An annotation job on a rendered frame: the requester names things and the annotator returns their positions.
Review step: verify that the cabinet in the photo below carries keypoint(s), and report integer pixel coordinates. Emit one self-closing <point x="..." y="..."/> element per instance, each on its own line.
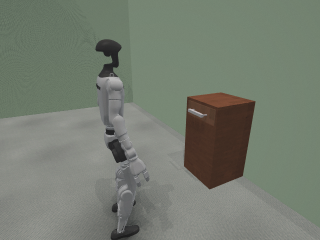
<point x="216" y="154"/>

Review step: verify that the robot right upper arm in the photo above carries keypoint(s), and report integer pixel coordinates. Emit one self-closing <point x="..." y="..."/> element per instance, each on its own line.
<point x="114" y="88"/>

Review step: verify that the drawer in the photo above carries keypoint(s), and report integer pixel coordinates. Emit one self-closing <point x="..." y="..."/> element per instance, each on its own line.
<point x="211" y="113"/>

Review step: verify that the right robot foot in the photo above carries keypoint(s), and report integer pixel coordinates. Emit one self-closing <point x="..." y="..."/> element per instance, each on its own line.
<point x="128" y="231"/>

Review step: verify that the robot left shin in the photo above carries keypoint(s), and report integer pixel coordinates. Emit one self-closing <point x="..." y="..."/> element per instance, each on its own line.
<point x="119" y="183"/>

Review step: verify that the handle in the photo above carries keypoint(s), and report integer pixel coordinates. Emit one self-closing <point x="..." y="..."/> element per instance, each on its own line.
<point x="196" y="113"/>

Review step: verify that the right robot forearm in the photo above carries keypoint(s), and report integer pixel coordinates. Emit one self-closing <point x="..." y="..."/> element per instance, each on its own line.
<point x="123" y="138"/>

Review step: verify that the right robot hand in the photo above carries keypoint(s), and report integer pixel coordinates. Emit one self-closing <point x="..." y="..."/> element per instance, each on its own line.
<point x="136" y="167"/>

